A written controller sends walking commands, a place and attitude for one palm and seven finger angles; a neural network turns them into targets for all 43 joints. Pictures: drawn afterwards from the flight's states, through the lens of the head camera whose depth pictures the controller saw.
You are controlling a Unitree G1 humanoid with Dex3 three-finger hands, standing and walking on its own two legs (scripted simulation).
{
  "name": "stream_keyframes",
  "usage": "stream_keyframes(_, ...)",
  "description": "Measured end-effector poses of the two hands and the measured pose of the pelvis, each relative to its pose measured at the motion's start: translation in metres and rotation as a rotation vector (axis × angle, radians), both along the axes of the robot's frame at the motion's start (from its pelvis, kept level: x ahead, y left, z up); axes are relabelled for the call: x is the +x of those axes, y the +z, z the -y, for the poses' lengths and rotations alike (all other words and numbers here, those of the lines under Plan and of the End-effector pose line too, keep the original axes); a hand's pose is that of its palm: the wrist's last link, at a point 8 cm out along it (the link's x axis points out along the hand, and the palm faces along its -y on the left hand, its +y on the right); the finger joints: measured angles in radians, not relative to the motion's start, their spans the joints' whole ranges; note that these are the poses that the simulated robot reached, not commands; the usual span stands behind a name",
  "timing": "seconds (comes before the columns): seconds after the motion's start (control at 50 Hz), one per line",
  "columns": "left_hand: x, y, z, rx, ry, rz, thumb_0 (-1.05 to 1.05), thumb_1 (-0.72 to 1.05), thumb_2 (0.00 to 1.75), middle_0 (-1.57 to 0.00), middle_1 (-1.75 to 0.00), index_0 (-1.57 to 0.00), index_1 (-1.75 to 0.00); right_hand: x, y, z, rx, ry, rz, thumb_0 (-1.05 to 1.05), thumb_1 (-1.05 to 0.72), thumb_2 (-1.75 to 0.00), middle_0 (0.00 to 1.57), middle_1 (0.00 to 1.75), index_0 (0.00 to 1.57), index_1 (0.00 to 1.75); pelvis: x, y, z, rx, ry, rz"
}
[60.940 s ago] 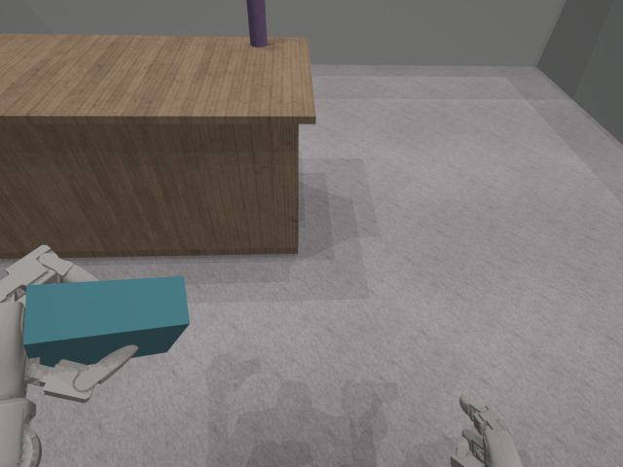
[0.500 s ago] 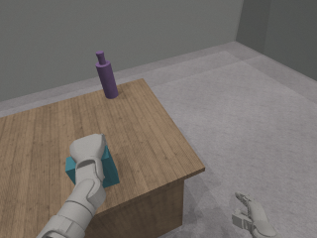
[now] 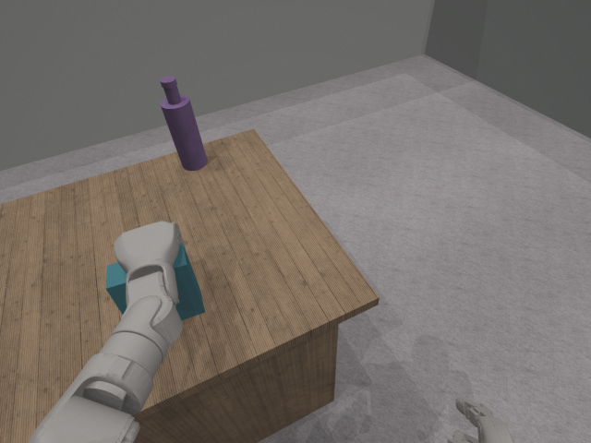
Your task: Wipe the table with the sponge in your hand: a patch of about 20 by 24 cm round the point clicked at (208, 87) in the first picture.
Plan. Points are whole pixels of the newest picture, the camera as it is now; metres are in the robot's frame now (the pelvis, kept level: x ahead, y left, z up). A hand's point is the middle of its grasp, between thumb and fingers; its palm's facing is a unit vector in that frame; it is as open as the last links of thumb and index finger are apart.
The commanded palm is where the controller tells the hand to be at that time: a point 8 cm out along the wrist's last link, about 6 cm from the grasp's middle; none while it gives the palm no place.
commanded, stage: wipe forward along the middle lane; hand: left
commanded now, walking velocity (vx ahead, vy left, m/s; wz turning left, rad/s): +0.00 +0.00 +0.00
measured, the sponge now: (163, 298) +0.34 +0.25 -0.02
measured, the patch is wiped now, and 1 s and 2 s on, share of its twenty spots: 1.00 1.00 1.00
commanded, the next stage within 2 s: slide back across to the first lane in 0.84 s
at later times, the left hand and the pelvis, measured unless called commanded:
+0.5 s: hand (154, 246) +0.41 +0.27 +0.04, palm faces -0.10 -0.02 -0.99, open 9.4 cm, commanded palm +0.38 +0.26 +0.07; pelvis +0.00 +0.02 +0.00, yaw +0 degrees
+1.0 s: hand (147, 231) +0.44 +0.29 +0.04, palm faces -0.10 -0.02 -0.99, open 9.4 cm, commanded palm +0.41 +0.29 +0.07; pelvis +0.00 +0.03 -0.01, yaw +0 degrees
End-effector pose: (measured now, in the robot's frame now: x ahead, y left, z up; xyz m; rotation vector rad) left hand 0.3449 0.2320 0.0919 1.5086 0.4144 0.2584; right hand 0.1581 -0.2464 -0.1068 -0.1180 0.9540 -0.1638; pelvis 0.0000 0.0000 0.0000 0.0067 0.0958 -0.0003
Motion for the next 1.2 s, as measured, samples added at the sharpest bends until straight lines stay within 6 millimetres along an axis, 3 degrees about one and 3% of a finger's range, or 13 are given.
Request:
stream_keyframes(0.34, 0.032, 0.001, -0.017, 0.019, 0.000, 0.002, 0.00, -0.50, 1.09, -0.83, -1.41, -0.85, -1.39, -0.017, -0.009, -0.016, 0.001, -0.001, -0.062, 0.01, -0.91, -0.90, 0.20, 0.30, 0.20, 0.30, -0.001, -0.003, -0.011, -0.009, 0.009, -0.049)
stream_keyframes(0.68, 0.058, -0.001, -0.033, 0.027, -0.009, -0.006, 0.00, -0.50, 1.10, -0.83, -1.41, -0.85, -1.39, -0.040, -0.013, -0.018, -0.024, -0.039, -0.141, 0.01, -0.91, -0.90, 0.20, 0.30, 0.20, 0.30, 0.005, -0.004, -0.025, -0.022, 0.004, -0.089)
stream_keyframes(0.98, 0.080, 0.001, -0.048, 0.042, 0.011, -0.015, 0.00, -0.50, 1.10, -0.83, -1.41, -0.84, -1.40, -0.065, -0.017, -0.023, -0.037, -0.065, -0.187, 0.01, -0.91, -0.90, 0.20, 0.30, 0.20, 0.30, -0.001, -0.007, -0.033, -0.031, 0.002, -0.128)
stream_keyframes(1.2, 0.077, 0.004, -0.068, 0.010, 0.018, 0.012, 0.00, -0.49, 1.10, -0.82, -1.42, -0.83, -1.41, -0.084, -0.016, -0.024, -0.033, -0.104, -0.227, 0.01, -0.91, -0.90, 0.20, 0.30, 0.20, 0.30, 0.007, -0.004, -0.038, -0.033, -0.012, -0.113)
